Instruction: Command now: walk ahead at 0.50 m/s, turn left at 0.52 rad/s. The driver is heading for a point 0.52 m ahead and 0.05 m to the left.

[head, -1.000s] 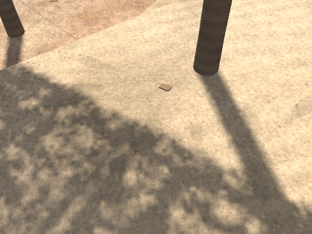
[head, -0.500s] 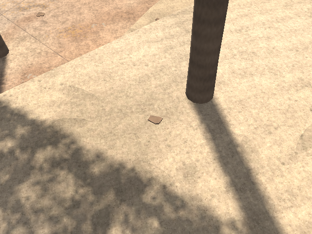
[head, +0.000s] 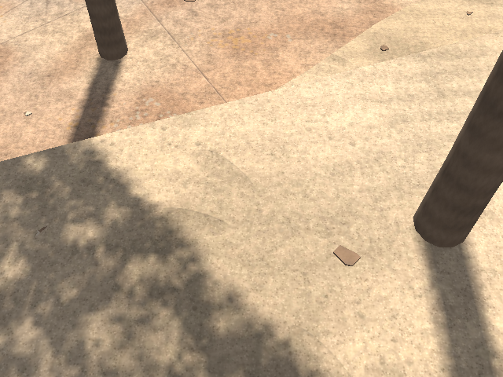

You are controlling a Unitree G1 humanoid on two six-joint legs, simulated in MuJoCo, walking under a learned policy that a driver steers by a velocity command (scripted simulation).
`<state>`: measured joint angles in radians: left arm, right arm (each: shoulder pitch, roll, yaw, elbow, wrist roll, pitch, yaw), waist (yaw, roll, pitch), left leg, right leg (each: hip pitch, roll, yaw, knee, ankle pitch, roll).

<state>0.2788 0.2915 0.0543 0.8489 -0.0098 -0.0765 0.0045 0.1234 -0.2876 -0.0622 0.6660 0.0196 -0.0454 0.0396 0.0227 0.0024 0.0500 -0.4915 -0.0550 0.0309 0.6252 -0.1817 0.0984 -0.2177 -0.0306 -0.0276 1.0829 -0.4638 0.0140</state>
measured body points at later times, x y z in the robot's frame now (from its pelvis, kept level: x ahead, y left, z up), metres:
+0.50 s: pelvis +0.29 -0.02 +0.01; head +0.31 -0.02 +0.46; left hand +0.41 +0.27 -0.07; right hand +0.40 -0.29 -0.11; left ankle +0.12 +0.07 -0.65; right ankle +0.38 -0.11 -0.72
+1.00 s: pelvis +0.44 +0.04 +0.01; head +0.45 +0.06 +0.46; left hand +0.45 +0.32 -0.12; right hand +0.68 -0.14 -0.08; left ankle +0.48 +0.16 -0.72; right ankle +0.44 -0.10 -0.72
